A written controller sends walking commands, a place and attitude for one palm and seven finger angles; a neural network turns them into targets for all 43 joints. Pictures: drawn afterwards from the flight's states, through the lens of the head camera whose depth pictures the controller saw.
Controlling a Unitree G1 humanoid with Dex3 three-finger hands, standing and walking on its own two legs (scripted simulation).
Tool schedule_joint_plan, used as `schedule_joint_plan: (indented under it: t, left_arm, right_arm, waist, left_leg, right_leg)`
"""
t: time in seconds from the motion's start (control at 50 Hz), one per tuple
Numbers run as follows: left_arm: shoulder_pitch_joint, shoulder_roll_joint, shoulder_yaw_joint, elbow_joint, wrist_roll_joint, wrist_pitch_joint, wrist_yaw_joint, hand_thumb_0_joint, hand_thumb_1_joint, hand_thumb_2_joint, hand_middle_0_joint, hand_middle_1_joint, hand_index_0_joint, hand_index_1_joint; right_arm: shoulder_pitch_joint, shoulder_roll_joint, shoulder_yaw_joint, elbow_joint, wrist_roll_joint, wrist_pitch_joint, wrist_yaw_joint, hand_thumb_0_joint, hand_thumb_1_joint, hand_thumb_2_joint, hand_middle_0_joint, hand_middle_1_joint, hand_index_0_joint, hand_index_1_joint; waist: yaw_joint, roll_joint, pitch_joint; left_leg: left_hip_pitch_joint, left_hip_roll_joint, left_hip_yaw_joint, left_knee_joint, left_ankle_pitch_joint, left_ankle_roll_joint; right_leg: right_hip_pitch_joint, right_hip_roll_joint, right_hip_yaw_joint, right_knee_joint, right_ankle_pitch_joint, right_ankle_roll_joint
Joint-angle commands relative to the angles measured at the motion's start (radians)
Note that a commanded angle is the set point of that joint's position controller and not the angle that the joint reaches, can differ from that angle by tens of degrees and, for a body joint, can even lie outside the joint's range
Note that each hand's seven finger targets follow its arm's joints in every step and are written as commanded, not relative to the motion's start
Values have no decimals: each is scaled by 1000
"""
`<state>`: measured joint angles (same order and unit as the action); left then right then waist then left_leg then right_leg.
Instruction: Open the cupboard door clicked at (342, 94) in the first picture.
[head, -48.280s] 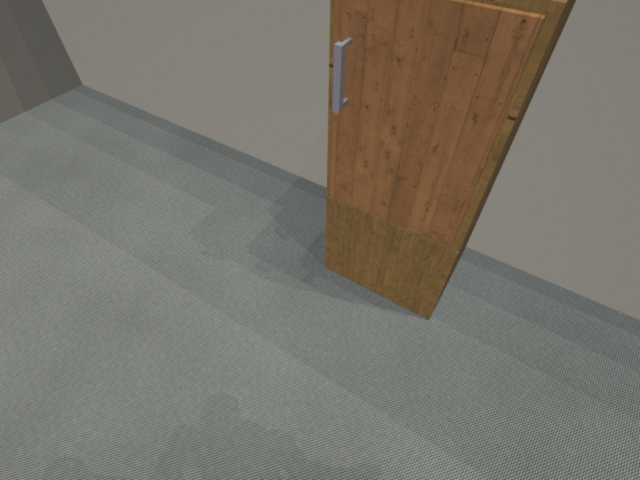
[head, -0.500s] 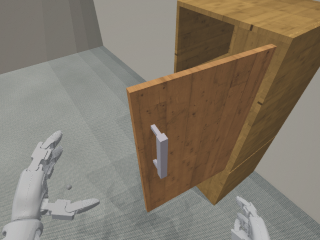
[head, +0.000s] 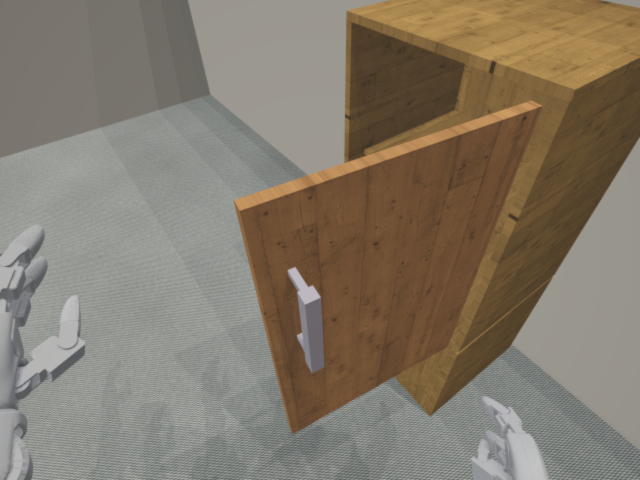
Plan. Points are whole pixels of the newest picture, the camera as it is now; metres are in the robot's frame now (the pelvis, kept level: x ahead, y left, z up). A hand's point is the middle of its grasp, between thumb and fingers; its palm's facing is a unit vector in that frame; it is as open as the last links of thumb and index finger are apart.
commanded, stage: draw the hand back to the body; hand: left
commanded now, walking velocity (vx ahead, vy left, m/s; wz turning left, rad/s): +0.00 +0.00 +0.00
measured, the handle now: (305, 322) +0.29 +0.06 +0.06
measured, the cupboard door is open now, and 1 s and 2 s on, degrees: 82 82 82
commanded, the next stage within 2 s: step back with the hand held close in 0.32 s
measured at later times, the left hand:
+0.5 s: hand (72, 339) +0.19 +0.26 +0.16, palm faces +0.47 -0.79 -0.39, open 7.4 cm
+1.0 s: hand (19, 407) +0.13 +0.28 +0.15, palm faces +0.42 -0.76 -0.49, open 7.4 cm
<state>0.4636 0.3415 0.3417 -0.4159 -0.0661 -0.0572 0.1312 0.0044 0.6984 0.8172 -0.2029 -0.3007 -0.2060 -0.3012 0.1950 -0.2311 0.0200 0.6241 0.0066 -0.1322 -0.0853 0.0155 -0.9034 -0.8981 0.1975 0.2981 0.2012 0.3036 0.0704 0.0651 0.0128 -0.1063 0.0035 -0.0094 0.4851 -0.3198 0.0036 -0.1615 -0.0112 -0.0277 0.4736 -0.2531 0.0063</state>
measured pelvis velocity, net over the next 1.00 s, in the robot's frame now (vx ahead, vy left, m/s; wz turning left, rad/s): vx -0.08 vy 0.02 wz -0.02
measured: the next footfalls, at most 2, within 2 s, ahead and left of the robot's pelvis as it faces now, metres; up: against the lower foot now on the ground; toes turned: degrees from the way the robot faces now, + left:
right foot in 1.32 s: -0.12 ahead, -0.10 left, +0.00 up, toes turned +4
left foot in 1.58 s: -0.12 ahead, +0.12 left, +0.00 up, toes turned +1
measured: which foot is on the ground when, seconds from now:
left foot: down 0.00-1.00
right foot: down 0.00-1.00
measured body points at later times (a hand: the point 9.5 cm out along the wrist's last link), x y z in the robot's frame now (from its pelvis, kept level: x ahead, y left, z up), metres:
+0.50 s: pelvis +0.00 +0.00 +0.00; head -0.02 -0.02 +0.45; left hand +0.16 +0.30 +0.18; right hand +0.19 -0.22 -0.08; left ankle -0.03 +0.12 -0.74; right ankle +0.00 -0.12 -0.74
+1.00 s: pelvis -0.08 +0.02 -0.01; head -0.06 +0.02 +0.44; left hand +0.10 +0.32 +0.18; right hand +0.09 -0.23 -0.09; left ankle -0.03 +0.12 -0.74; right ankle +0.00 -0.12 -0.74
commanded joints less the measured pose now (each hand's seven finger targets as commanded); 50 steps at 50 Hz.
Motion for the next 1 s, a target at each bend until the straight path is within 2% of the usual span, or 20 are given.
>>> schedule_joint_plan:
  t: [0.0,0.1,0.2,0.22,0.32,0.4,0.42,0.44,0.46,0.48,0.5,0.56,0.6,0.66,0.7,0.74,0.8,0.9,0.94,0.98]
  left_arm:
    - [-61,155,93,-167,2,-67,9,0,900,900,-200,-300,-200,-300]
    - [-79,190,119,-200,6,-72,11,0,900,900,-200,-300,-200,-300]
    - [-94,195,124,-220,10,-75,13,0,900,900,-200,-300,-200,-300]
    - [-92,187,117,-227,9,-77,13,0,900,900,-200,-300,-200,-300]
    - [-70,164,106,-168,4,-71,8,0,900,900,-200,-300,-200,-300]
    - [-85,177,113,-179,6,-76,7,0,900,900,-200,-300,-200,-300]
    - [-154,190,112,-242,9,-85,10,0,900,900,-200,-300,-200,-300]
    - [-240,313,250,-255,9,-132,15,0,900,900,-200,-300,-200,-300]
    - [-113,227,189,-140,10,-133,2,0,900,900,-200,-300,-200,-300]
    - [-52,189,154,-124,16,-133,-5,0,900,900,-200,-300,-200,-300]
    - [-50,186,144,-158,19,-142,-7,0,900,900,-200,-300,-200,-300]
    - [5,189,142,-195,25,-148,1,0,900,900,-200,-300,-200,-300]
    - [29,225,177,-234,28,-154,13,0,900,900,-200,-300,-200,-300]
    - [63,242,201,-288,29,-159,23,0,900,900,-200,-300,-200,-300]
    - [94,258,228,-271,29,-161,31,0,900,900,-200,-300,-200,-300]
    - [101,237,212,-277,30,-163,33,0,900,900,-200,-300,-200,-300]
    - [92,239,219,-275,37,-170,39,0,900,900,-200,-300,-200,-300]
    - [46,235,219,-296,56,-186,47,0,900,900,-200,-300,-200,-300]
    - [27,220,210,-278,63,-190,50,0,900,900,-200,-300,-200,-300]
    - [0,225,209,-285,68,-198,51,0,900,900,-200,-300,-200,-300]
  right_arm:
    - [-125,-95,-43,-152,2,-55,-4,0,-900,-900,200,300,200,300]
    - [-131,-96,-45,-154,-1,-50,-3,0,-900,-900,200,300,200,300]
    - [-131,-90,-43,-153,0,-54,-4,0,-900,-900,200,300,200,300]
    - [-130,-87,-42,-152,0,-56,-4,0,-900,-900,200,300,200,300]
    - [-134,-88,-43,-149,-1,-51,-1,0,-900,-900,200,300,200,300]
    - [-135,-89,-46,-145,-2,-52,0,0,-900,-900,200,300,200,300]
    - [-139,-91,-42,-149,-1,-55,1,0,-900,-900,200,300,200,300]
    - [-112,-109,-40,-175,5,-34,1,0,-900,-900,200,300,200,300]
    - [-112,-98,-43,-154,1,-13,-1,0,-900,-900,200,300,200,300]
    - [-112,-103,-48,-162,-2,5,4,0,-900,-900,200,300,200,300]
    - [-122,-109,-52,-171,-1,15,4,0,-900,-900,200,300,200,300]
    - [-119,-115,-58,-190,-4,42,5,0,-900,-900,200,300,200,300]
    - [-125,-117,-64,-198,-4,55,0,0,-900,-900,200,300,200,300]
    - [-118,-110,-68,-227,-1,68,-1,0,-900,-900,200,300,200,300]
    - [-125,-108,-74,-225,1,73,-5,0,-900,-900,200,300,200,300]
    - [-116,-107,-75,-236,4,74,-5,0,-900,-900,200,300,200,300]
    - [-111,-116,-79,-232,4,66,-9,0,-900,-900,200,300,200,300]
    - [-92,-125,-79,-236,6,38,-11,0,-900,-900,200,300,200,300]
    - [-77,-124,-77,-235,4,30,-12,0,-900,-900,200,300,200,300]
    - [-66,-124,-79,-231,2,20,-10,0,-900,-900,200,300,200,300]
  waist:
    - [0,-32,-65]
    - [5,-36,-90]
    - [4,-6,-88]
    - [1,19,-97]
    - [1,-43,-54]
    - [2,-29,-74]
    - [-2,-8,-98]
    - [-49,-48,-14]
    - [-55,-106,-28]
    - [-58,-129,-47]
    - [-57,-76,-59]
    - [-58,-42,-108]
    - [-53,1,-148]
    - [-52,-12,-184]
    - [-48,1,-182]
    - [-54,0,-165]
    - [-56,27,-129]
    - [-64,30,-76]
    - [-70,-13,-52]
    - [-75,-62,-42]
  left_leg:
    - [-52,10,23,-85,311,13]
    - [-40,7,24,-90,315,15]
    - [-34,7,23,-96,309,11]
    - [-27,5,27,-95,314,12]
    - [-46,9,26,-107,283,14]
    - [-32,8,29,-104,278,16]
    - [-26,5,23,-108,289,15]
    - [-83,27,9,-81,222,32]
    - [-69,21,1,-58,210,34]
    - [-65,21,4,-51,229,31]
    - [-63,25,9,-55,261,27]
    - [-87,47,3,-76,338,21]
    - [-98,56,-3,-81,390,19]
    - [-142,70,-18,-82,432,18]
    - [-181,76,-27,-95,399,23]
    - [-236,87,-28,-99,323,31]
    - [-358,98,-48,-126,151,49]
    - [-557,108,-77,-147,-197,79]
    - [-605,98,-78,-119,-290,82]
    - [-572,65,-59,-45,-324,73]
  right_leg:
    - [86,1,-10,-71,233,-19]
    - [106,2,-7,-74,242,-19]
    - [106,3,-6,-81,233,-21]
    - [106,0,-2,-78,242,-20]
    - [96,4,-6,-90,217,-16]
    - [100,3,-1,-98,215,-17]
    - [113,1,0,-91,222,-19]
    - [29,-40,98,-145,295,-17]
    - [23,-60,103,-152,318,-18]
    - [30,-64,100,-146,348,-18]
    - [35,-68,89,-131,385,-17]
    - [61,-55,70,-85,397,-9]
    - [90,-54,57,-50,436,-7]
    - [117,-37,49,7,462,-1]
    - [126,-36,44,28,445,2]
    - [122,-30,54,45,404,5]
    - [143,-25,62,76,331,10]
    - [162,-16,88,132,193,12]
    - [133,-27,117,115,98,8]
    - [39,-52,172,38,-21,-6]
